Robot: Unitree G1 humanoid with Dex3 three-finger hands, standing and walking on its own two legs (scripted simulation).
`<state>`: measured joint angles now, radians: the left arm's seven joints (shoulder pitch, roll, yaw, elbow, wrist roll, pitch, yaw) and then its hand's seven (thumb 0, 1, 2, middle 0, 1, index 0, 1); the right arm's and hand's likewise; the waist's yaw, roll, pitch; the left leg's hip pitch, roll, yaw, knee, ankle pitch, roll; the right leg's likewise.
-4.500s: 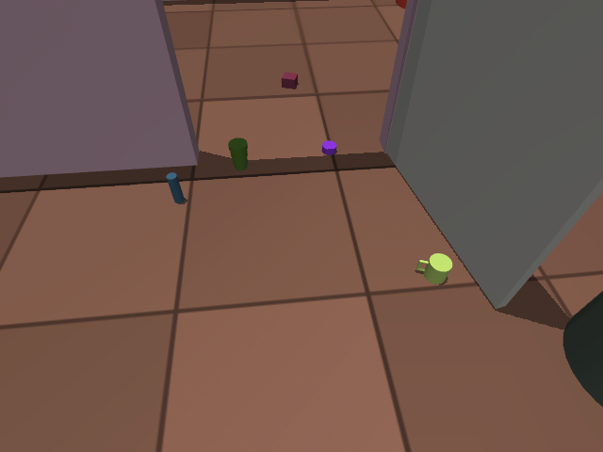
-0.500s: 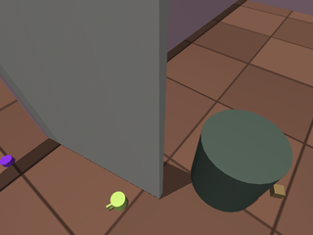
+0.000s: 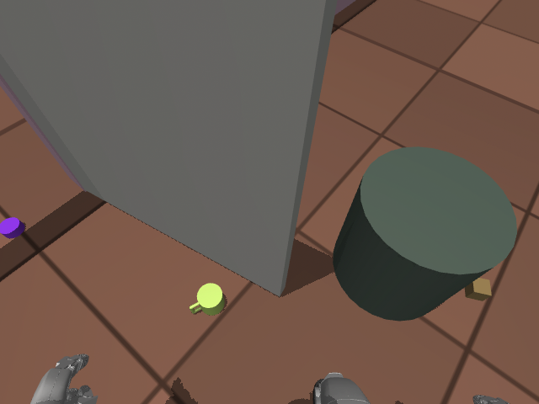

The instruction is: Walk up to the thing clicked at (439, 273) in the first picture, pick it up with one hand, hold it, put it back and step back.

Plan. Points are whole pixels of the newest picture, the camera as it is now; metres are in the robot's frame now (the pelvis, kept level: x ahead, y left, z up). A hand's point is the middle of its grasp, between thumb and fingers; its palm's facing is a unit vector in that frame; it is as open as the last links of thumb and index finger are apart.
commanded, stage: walk up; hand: left
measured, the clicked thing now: (206, 301) +0.48 +0.20 -0.71
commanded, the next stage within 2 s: stand in 1.82 s
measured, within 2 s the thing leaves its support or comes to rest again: neither
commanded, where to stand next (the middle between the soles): +0.09 -0.04 m, yaw -3 degrees
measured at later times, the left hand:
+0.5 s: hand (126, 398) +0.16 +0.22 -0.14, palm faces -0.14 -0.91 -0.38, open 7.3 cm
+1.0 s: hand out of the picture +0.13 +0.27 -0.15, palm faces +0.00 -0.90 -0.44, open 7.3 cm
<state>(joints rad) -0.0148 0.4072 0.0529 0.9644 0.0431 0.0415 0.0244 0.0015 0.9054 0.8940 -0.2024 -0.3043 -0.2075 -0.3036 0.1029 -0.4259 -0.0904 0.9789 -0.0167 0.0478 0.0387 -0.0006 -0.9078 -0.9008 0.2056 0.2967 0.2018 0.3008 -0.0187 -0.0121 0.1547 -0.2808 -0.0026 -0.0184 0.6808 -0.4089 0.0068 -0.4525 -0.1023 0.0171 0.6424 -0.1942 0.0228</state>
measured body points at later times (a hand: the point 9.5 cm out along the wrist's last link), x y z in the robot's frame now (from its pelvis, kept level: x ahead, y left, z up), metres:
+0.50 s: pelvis +0.04 -0.04 +0.01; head +0.07 -0.05 +0.46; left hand +0.17 +0.27 -0.11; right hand +0.01 -0.39 -0.10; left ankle -0.01 +0.12 -0.71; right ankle +0.09 -0.17 -0.72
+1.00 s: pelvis +0.00 -0.01 -0.01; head +0.06 -0.01 +0.43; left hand +0.13 +0.32 -0.12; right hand +0.07 -0.34 -0.12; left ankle +0.00 +0.10 -0.72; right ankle +0.08 -0.17 -0.70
